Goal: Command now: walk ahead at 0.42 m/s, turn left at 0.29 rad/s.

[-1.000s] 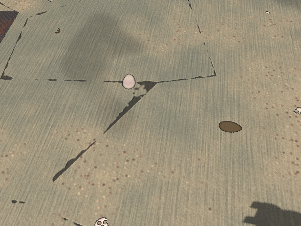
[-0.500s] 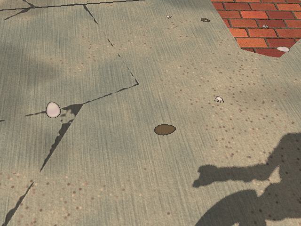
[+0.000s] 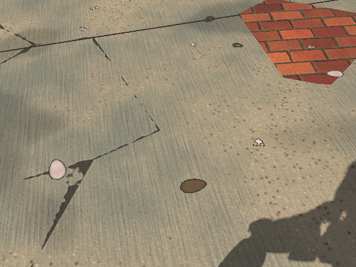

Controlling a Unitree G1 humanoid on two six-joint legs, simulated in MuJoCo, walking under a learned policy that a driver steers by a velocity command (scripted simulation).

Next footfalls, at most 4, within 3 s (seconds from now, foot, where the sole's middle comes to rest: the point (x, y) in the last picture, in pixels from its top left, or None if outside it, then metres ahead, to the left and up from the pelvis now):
0.16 left None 0.26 0.15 -0.78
0.64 right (197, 246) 0.59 0.02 -0.78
1.08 left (121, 237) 0.62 0.31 -0.78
1.48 right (185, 228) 0.66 0.06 -0.78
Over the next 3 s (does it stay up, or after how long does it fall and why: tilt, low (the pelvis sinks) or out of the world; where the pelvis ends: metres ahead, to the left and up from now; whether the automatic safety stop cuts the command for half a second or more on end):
stays up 1.35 0.27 -0.03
